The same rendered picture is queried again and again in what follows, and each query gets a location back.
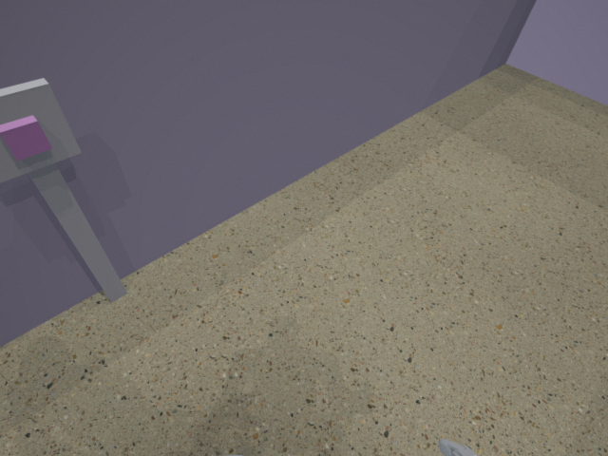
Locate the panel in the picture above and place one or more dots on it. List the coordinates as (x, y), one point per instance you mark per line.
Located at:
(36, 98)

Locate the button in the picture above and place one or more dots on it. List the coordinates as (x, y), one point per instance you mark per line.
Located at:
(24, 137)

